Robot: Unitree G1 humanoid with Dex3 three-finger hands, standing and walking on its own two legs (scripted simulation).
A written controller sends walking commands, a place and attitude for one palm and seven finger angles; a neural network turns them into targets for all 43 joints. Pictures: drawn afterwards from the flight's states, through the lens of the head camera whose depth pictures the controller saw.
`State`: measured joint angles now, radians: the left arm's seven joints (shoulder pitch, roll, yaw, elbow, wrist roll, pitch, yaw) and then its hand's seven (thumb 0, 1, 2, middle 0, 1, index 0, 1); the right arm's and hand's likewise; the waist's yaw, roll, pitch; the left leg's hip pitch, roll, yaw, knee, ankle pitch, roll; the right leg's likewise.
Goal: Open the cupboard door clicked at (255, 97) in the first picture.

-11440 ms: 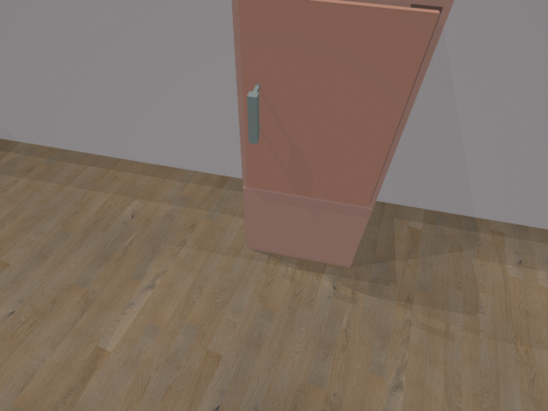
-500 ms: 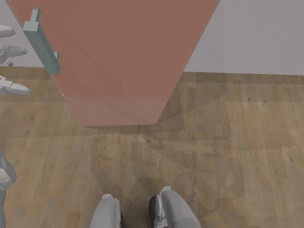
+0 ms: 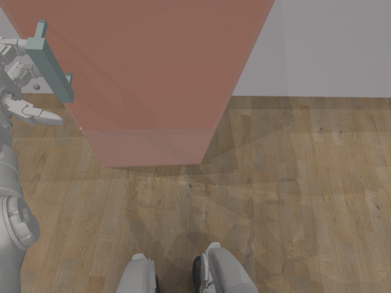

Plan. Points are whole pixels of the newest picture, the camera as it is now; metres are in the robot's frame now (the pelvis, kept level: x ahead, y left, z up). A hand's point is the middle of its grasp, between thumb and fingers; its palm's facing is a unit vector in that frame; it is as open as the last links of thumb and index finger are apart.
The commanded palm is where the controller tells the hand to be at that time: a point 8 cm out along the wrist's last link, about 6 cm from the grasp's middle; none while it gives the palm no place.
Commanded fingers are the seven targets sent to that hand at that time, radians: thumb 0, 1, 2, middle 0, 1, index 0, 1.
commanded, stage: slide the fingers in behind the handle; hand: left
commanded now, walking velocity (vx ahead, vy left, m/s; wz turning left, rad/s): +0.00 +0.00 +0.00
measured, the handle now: (55, 65) +0.54 +0.23 +0.06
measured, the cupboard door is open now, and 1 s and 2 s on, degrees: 0 0 1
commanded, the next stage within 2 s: close the thumb around the handle in 1.10 s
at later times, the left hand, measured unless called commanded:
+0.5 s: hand (57, 89) +0.49 +0.22 +0.05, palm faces -0.01 -1.00 -0.02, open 14.0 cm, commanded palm +0.47 +0.26 +0.06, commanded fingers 0.00 -0.50 0.30 -0.30 -1.20 -0.30 -1.20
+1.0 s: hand (61, 91) +0.49 +0.22 +0.05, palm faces +0.00 -1.00 -0.02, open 14.0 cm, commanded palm +0.47 +0.25 +0.06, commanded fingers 0.00 -0.50 0.30 -0.30 -1.20 -0.30 -1.20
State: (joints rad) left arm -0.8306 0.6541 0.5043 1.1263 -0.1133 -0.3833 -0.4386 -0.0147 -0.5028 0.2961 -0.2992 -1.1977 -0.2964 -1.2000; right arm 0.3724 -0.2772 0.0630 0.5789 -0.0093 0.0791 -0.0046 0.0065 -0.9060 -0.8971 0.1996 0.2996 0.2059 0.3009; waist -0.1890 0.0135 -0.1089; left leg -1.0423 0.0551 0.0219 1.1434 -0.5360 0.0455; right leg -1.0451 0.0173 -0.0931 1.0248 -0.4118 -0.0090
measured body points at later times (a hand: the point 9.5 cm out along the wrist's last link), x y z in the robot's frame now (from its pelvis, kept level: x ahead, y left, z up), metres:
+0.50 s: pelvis +0.00 -0.01 +0.00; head +0.15 +0.03 +0.42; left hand +0.49 +0.28 +0.05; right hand +0.03 -0.28 -0.10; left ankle -0.01 +0.09 -0.65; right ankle +0.03 -0.12 -0.65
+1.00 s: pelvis +0.01 -0.01 +0.00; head +0.15 +0.02 +0.43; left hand +0.48 +0.27 +0.06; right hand +0.03 -0.27 -0.10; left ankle -0.01 +0.09 -0.65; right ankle +0.03 -0.12 -0.65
